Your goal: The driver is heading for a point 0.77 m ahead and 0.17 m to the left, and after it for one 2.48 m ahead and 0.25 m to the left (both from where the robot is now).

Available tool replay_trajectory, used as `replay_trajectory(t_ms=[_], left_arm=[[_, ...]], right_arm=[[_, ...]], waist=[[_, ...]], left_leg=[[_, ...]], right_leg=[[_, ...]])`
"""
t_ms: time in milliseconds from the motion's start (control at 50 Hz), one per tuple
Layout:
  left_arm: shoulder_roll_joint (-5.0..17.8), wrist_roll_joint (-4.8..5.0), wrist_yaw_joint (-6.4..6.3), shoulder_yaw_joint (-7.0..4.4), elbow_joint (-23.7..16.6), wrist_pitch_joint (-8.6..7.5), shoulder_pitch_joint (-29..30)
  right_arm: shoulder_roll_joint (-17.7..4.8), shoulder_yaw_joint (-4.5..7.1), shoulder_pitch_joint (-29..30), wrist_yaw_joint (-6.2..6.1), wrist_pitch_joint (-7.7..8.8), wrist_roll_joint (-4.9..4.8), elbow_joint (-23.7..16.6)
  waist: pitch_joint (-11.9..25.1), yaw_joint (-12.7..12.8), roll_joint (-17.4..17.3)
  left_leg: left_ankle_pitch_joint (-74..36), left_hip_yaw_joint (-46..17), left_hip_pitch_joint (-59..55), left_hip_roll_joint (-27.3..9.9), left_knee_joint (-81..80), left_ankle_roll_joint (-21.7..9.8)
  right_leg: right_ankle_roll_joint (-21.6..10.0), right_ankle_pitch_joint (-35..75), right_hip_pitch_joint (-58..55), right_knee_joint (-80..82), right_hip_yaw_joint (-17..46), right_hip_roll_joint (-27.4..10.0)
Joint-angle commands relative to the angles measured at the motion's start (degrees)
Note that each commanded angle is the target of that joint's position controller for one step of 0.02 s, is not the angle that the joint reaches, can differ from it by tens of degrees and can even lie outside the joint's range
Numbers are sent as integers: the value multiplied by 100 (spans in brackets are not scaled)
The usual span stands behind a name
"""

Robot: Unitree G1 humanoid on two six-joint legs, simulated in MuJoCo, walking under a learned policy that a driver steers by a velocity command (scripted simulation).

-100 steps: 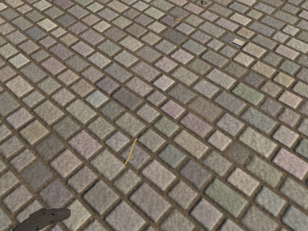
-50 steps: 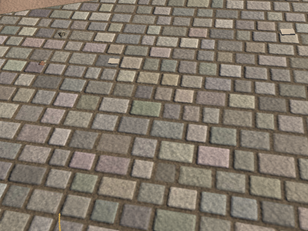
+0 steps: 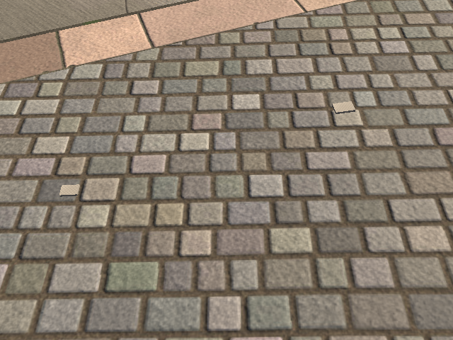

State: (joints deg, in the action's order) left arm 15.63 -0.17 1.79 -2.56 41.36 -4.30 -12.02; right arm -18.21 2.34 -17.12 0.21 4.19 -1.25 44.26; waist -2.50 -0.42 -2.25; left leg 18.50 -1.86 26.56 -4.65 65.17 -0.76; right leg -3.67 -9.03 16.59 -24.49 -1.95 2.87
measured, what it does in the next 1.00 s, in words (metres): walks ahead: left foot, then right foot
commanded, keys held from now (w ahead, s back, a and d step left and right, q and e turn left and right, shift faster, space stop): w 0.72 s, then w+q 0.28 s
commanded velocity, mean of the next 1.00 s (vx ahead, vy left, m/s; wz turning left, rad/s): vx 0.50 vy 0.00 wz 0.07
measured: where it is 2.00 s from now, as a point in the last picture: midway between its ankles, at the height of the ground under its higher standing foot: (198, 175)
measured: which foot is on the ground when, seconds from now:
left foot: up 0.00-0.34, down 0.36-0.90, up 0.92-1.00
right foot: down 0.00-0.36, up 0.38-0.86, down 0.88-1.00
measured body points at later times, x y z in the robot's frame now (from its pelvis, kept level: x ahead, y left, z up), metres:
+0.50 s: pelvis +0.29 +0.06 +0.00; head +0.32 +0.07 +0.44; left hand +0.35 +0.34 -0.14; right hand +0.44 -0.21 -0.10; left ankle +0.35 +0.14 -0.74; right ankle +0.19 -0.09 -0.65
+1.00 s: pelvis +0.57 +0.00 -0.01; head +0.61 -0.01 +0.44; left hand +0.72 +0.28 -0.10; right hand +0.62 -0.28 -0.14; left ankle +0.43 +0.14 -0.66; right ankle +0.65 -0.09 -0.74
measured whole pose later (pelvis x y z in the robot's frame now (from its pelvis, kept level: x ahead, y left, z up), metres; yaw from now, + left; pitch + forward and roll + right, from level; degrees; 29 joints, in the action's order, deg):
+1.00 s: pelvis +0.57 +0.00 -0.01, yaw +6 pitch +2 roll +0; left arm 15.1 -0.1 1.4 -2.4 44.0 -5.7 -6.3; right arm -17.4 2.9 -21.0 -0.5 2.9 -1.9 48.6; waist -2.2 -1.7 -1.8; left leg 25.0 -3.7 18.6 -0.5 63.1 -1.6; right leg -1.6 -9.2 21.5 -29.1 -3.4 -0.2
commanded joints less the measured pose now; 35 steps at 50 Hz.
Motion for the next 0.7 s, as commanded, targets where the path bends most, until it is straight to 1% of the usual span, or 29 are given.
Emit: replay_trajectory(t_ms=[20, 40, 80, 120, 160, 200, 240, 260, 300, 320, 340, 360, 380, 400, 420, 440, 460, 480, 500, 540, 560, 600, 620, 660, 700], left_arm=[[648, 16, -7, -180, -195, -175, 30], [709, 25, -17, -196, -128, -206, 4], [780, 22, -62, -211, 3, -217, -136], [840, 44, -100, -215, 97, -187, -258], [960, 81, -127, -235, 218, -157, -503], [1058, 117, -135, -254, 373, -116, -789], [1083, 139, -149, -263, 511, -44, -972], [1098, 145, -162, -271, 567, -4, -1026], [1154, 145, -189, -295, 645, 74, -1054], [1206, 135, -202, -308, 652, 107, -997], [1223, 122, -212, -303, 649, 145, -890], [1070, 66, -231, -233, 608, 165, -893], [542, -12, -211, -54, 418, 92, -1394], [290, 16, -166, 41, 523, -26, -1702], [909, 178, -118, -113, 453, -105, -1141], [1008, 256, -104, -143, 291, -153, -650], [942, 197, -129, -133, 238, -167, -371], [879, 122, -142, -155, 246, -135, -347], [771, 106, -143, -146, 293, -82, -494], [559, 83, -167, -108, 364, 29, -642], [521, 63, -183, -98, 323, 66, -530], [489, 19, -194, -83, 177, 76, -105], [455, 11, -181, -69, 128, 57, 84], [364, 26, -133, -29, 44, 2, 468], [312, 52, -81, 7, -59, -44, 888]], right_arm=[[-336, 108, -314, -7, -37, 52, -287], [-322, 104, -149, -23, -64, 82, -348], [-292, 85, 322, -35, -54, 124, -499], [-200, 44, 754, 5, 0, 117, -600], [-112, -1, 1223, 65, 60, 90, -714], [-128, -9, 1574, 127, 94, 47, -831], [-189, 3, 1823, 192, 115, 31, -957], [-227, 15, 1893, 224, 123, 37, -1010], [-311, 43, 1804, 264, 131, 49, -1032], [-401, 83, 1570, 261, 133, 55, -988], [-550, 174, 999, 232, 132, 67, -842], [-827, 307, 98, 173, 118, 79, -601], [-1382, 428, -656, 125, 101, 211, -519], [-1268, 408, -919, 159, 69, 130, -394], [-827, 271, -714, 148, 60, 72, -419], [-720, 230, -285, 131, 52, 64, -464], [-621, 198, 44, 127, 50, 104, -494], [-489, 160, 252, 143, 73, 165, -517], [-421, 143, 356, 151, 100, 203, -518], [-422, 155, 371, 164, 175, 148, -439], [-480, 173, 342, 156, 200, 135, -383], [-584, 207, 204, 107, 195, 133, -264], [-611, 214, 142, 84, 176, 126, -216], [-664, 222, 36, 43, 138, 104, -139], [-758, 243, -186, 14, 110, 69, -18]], waist=[[299, -122, 741], [174, -124, 682], [-16, -14, 545], [-104, 129, 493], [-167, 325, 440], [-225, 471, 405], [-279, 514, 411], [-270, 493, 424], [-148, 374, 509], [20, 222, 603], [398, -126, 615], [1067, -530, 508], [2096, -521, -463], [2647, -467, -1365], [1958, -597, -795], [1168, -489, -482], [700, -344, -129], [444, -159, -107], [447, -2, -222], [415, 128, -240], [320, 142, -212], [145, 61, -110], [102, 9, -87], [18, -123, -95], [-64, -293, -81]], left_leg=[[-469, -182, 748, -402, -148, 119], [-671, -164, 870, -415, -372, 184], [-1283, -157, 1139, -436, -1053, 271], [-1979, -63, 1058, -338, -1930, 260], [-2479, 87, 838, -180, -2653, 228], [-2618, 95, 826, -94, -3038, 178], [-2432, 36, 1007, -48, -3325, 59], [-2222, 20, 1065, -18, -3436, -18], [-1739, 81, 862, 83, -3577, -165], [-1491, 204, 460, 221, -3618, -257], [-1478, 403, -386, 421, -3750, -400], [-1666, 327, -1817, 315, -3627, -599], [-1468, -1693, -4187, -1122, -3467, -1316], [-373, -3863, -5050, -1787, -4394, -1822], [312, -3569, -4627, -1626, -4669, -1556], [105, -2795, -3809, -1453, -4819, -1369], [-468, -2231, -3023, -1235, -4980, -1297], [-1021, -1806, -2438, -1031, -5165, -1245], [-1302, -1566, -2109, -912, -5333, -1238], [-1762, -1173, -1800, -823, -5576, -1329], [-1944, -1002, -1715, -807, -5673, -1357], [-2190, -738, -1758, -761, -5797, -1357], [-2231, -577, -1799, -686, -5819, -1292], [-2197, -272, -1789, -524, -5851, -1147], [-2007, -160, -1854, -518, -5875, -1091]], right_leg=[[-1081, 490, -577, 1616, 1546, -1460], [-1108, 620, -478, 1717, 1394, -1447], [-1093, 855, -522, 1812, 1151, -1388], [-951, 989, -571, 1823, 844, -1234], [-862, 920, -648, 1841, 683, -1204], [-854, 818, -965, 1764, 725, -1354], [-808, 950, -1463, 1568, 786, -1548], [-763, 1114, -1718, 1428, 821, -1644], [-650, 1691, -2091, 1099, 850, -1752], [-581, 2463, -2178, 781, 810, -1717], [-471, 3416, -2115, 63, 642, -1535], [-291, 3434, -1577, -1090, 417, -1231], [62, 1481, 409, -3264, 154, -607], [241, -2393, 1780, -4498, 680, 135], [177, -2335, 2428, -4991, 1013, -209], [130, -1796, 2630, -4873, 787, -507], [150, -1330, 2500, -4579, 634, -736], [183, -993, 2221, -4267, 636, -917], [226, -785, 1879, -4122, 660, -1008], [337, -618, 1694, -3860, 593, -1053], [396, -458, 1793, -3661, 572, -1076], [502, 93, 2098, -3032, 553, -1108], [519, 450, 2127, -2636, 530, -1095], [514, 1117, 1958, -1811, 424, -987], [502, 1525, 1761, -1206, 295, -850]])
